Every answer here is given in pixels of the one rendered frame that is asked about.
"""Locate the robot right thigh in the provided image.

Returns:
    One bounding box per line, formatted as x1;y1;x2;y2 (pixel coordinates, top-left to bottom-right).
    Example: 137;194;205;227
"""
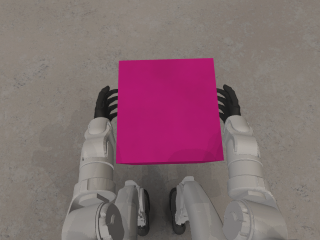
176;181;227;240

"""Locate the robot left hand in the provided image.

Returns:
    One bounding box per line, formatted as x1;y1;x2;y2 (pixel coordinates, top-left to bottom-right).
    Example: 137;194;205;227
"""
94;86;118;122

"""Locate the robot left forearm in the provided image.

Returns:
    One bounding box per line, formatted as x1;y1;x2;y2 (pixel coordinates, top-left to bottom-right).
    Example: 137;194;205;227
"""
61;117;116;240

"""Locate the robot left upper arm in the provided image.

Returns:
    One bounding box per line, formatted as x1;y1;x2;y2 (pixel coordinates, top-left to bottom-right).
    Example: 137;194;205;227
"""
62;201;125;240

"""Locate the robot left thigh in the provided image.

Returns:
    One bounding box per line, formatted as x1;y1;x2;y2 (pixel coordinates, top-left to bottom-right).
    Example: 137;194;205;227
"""
114;185;145;240

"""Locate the robot thigh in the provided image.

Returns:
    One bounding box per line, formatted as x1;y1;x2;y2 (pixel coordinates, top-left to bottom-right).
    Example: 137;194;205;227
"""
176;181;227;240
114;185;145;240

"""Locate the carton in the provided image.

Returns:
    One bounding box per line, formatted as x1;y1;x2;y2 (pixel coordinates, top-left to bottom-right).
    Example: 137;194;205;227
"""
116;58;224;165

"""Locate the robot right upper arm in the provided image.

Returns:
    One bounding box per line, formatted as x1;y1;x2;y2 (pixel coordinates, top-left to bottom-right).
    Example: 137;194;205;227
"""
222;198;299;240

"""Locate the robot right hand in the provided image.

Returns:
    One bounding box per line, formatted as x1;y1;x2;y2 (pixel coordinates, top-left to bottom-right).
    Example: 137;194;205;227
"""
216;84;241;124

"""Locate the robot right forearm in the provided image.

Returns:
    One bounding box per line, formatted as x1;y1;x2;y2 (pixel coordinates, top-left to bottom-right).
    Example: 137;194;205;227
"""
222;115;288;239

